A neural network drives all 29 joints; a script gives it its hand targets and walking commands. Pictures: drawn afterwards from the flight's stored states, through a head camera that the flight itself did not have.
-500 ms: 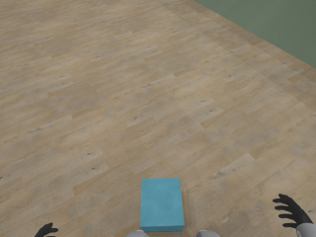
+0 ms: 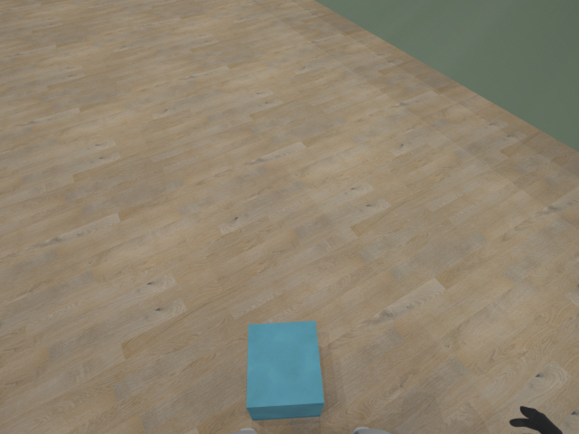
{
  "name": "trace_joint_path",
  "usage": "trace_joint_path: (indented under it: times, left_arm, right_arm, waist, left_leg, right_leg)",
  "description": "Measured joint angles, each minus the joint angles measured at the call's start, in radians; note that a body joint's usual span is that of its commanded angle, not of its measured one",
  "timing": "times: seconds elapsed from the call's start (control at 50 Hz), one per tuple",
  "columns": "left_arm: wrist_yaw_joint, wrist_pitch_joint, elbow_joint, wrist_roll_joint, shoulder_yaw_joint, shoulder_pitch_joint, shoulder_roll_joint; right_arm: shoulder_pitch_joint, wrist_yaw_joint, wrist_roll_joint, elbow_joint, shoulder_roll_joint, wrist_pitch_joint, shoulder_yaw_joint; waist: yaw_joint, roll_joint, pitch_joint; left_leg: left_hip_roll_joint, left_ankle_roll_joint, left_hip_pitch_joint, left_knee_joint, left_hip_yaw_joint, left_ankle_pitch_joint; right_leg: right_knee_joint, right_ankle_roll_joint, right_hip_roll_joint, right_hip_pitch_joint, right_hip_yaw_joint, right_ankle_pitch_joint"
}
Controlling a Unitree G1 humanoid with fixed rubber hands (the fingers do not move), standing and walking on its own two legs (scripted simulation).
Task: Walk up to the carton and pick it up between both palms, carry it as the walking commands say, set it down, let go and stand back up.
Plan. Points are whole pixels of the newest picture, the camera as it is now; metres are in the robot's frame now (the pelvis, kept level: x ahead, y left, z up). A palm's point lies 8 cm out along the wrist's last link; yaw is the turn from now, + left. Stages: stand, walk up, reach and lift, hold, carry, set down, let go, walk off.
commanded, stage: walk up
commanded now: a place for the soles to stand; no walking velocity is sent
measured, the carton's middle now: (284, 370) +0.40 +0.04 -0.66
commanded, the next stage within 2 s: none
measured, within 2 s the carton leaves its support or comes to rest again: neither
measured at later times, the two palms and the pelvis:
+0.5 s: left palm out of the picture +0.15 +0.33 -0.08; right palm out of the picture +0.12 -0.31 -0.09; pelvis +0.02 +0.01 +0.01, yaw -1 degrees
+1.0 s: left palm out of the picture +0.12 +0.34 -0.09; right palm out of the picture +0.13 -0.32 -0.08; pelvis +0.02 +0.01 +0.01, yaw -1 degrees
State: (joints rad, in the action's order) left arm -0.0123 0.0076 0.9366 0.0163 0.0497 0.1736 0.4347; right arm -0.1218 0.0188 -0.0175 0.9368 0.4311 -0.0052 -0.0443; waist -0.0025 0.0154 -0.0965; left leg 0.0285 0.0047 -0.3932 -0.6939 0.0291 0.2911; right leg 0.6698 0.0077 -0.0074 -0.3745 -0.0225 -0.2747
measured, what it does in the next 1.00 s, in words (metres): stands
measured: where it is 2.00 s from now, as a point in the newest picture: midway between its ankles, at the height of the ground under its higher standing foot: outside the picture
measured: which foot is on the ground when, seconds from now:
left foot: down 0.00-1.00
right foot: down 0.00-1.00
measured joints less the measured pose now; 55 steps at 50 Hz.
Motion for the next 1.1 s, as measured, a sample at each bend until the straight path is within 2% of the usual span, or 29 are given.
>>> trace_joint_path:
  times: [0.06, 0.26, 0.5, 0.74, 0.96, 1.04, 1.1]
  left_arm:
    - [0.003, 0.003, 0.008, 0.002, -0.002, -0.002, -0.003]
    - [0.005, 0.006, 0.015, -0.006, -0.009, -0.031, -0.011]
    - [0.011, 0.002, 0.014, -0.012, -0.020, -0.094, -0.002]
    - [0.002, -0.003, 0.065, -0.010, -0.028, -0.069, -0.012]
    - [0.007, 0.000, 0.060, -0.007, -0.021, -0.044, -0.009]
    - [0.034, 0.006, 0.021, -0.009, -0.010, -0.048, 0.001]
    - [0.049, 0.001, -0.020, 0.001, 0.010, -0.052, 0.016]
  right_arm:
    - [0.014, 0.000, 0.001, 0.004, -0.002, 0.001, -0.002]
    - [0.020, -0.001, 0.007, 0.034, -0.006, 0.000, 0.003]
    - [0.048, -0.002, 0.009, 0.065, -0.013, -0.001, 0.016]
    - [0.072, 0.005, 0.007, 0.076, -0.016, -0.004, 0.009]
    - [0.073, 0.010, 0.003, 0.064, -0.012, -0.017, 0.001]
    - [0.076, 0.020, -0.008, 0.017, 0.024, -0.049, -0.023]
    - [0.062, 0.029, -0.014, -0.016, 0.045, -0.068, -0.038]
  waist:
    - [-0.001, -0.004, -0.002]
    - [-0.003, -0.027, 0.024]
    - [0.005, -0.013, 0.025]
    - [-0.004, 0.002, 0.020]
    - [-0.008, -0.012, 0.020]
    - [0.007, -0.045, -0.006]
    - [0.004, -0.049, -0.027]
  left_leg:
    - [0.000, 0.007, 0.010, 0.015, 0.005, -0.028]
    - [-0.005, 0.021, 0.052, 0.070, 0.001, -0.041]
    - [-0.016, 0.006, 0.083, 0.105, -0.025, -0.049]
    - [-0.007, 0.010, 0.091, 0.147, -0.027, -0.073]
    - [-0.001, 0.015, 0.094, 0.155, -0.025, -0.070]
    - [-0.013, -0.008, 0.039, 0.051, -0.015, -0.026]
    - [-0.058, -0.024, -0.011, -0.135, -0.002, 0.164]
  right_leg:
    - [-0.012, 0.015, 0.002, 0.008, -0.001, 0.026]
    - [-0.055, 0.020, -0.003, 0.042, -0.009, 0.025]
    - [-0.092, 0.038, -0.017, 0.067, -0.032, 0.039]
    - [-0.144, 0.035, -0.012, 0.078, -0.032, 0.072]
    - [-0.153, 0.032, -0.008, 0.080, -0.028, 0.070]
    - [-0.102, 0.040, -0.016, 0.049, -0.021, 0.048]
    - [-0.063, 0.047, -0.048, 0.020, -0.028, 0.035]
